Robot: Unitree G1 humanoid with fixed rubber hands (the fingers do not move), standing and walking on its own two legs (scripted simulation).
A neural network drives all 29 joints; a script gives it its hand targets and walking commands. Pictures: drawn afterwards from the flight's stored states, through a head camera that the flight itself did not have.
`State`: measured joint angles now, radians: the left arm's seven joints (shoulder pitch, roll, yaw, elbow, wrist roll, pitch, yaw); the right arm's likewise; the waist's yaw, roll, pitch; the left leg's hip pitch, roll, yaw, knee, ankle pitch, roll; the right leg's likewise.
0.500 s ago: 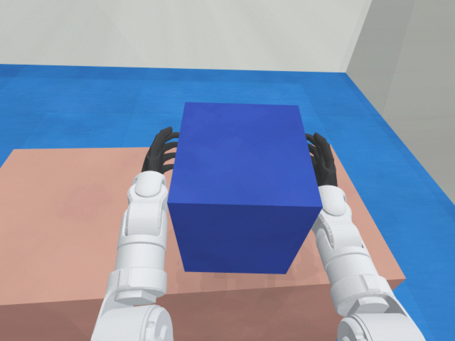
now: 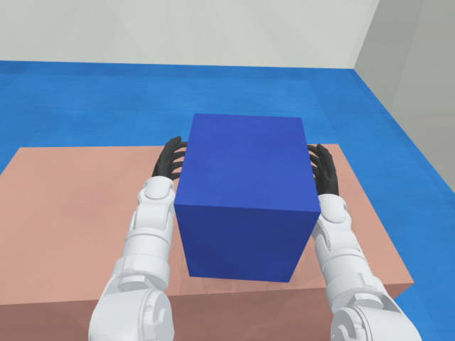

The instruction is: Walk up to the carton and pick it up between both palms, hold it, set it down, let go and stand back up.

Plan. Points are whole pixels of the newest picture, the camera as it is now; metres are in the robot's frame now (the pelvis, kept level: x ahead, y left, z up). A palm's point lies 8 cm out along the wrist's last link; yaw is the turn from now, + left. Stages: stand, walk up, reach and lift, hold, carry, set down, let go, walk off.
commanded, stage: set down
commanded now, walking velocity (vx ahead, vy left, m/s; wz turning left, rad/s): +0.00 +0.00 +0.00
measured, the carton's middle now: (243, 200) +0.38 -0.01 +0.05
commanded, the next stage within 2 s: none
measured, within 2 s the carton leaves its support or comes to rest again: rests again in 1.32 s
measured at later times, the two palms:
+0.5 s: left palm (165, 183) +0.40 +0.14 +0.07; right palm (318, 194) +0.38 -0.15 +0.08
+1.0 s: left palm (170, 191) +0.41 +0.14 +0.03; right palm (314, 203) +0.38 -0.15 +0.04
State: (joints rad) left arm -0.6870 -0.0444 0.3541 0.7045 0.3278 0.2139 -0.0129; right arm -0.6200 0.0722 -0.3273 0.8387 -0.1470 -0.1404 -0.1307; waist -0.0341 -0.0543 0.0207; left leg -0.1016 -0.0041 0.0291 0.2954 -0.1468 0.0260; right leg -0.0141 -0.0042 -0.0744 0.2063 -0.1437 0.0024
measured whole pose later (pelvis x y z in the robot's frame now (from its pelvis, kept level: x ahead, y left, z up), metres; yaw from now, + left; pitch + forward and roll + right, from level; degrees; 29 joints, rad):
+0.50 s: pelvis +0.01 +0.00 +0.00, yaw +0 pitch +1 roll -1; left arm -0.73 -0.03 0.43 0.87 0.34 0.08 -0.04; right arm -0.62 0.13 -0.47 0.87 -0.29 -0.20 -0.12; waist -0.01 -0.05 0.00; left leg -0.16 0.00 0.04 0.29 -0.14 0.02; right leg -0.08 0.00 -0.07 0.21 -0.14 0.00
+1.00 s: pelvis +0.01 +0.00 +0.00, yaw -1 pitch +7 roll -1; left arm -0.73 -0.03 0.47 0.99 0.37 -0.06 -0.03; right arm -0.61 0.14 -0.55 0.91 -0.38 -0.30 -0.11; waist -0.01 -0.03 -0.05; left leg -0.29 0.01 0.06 0.32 -0.16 0.02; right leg -0.21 0.00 -0.07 0.22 -0.14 0.00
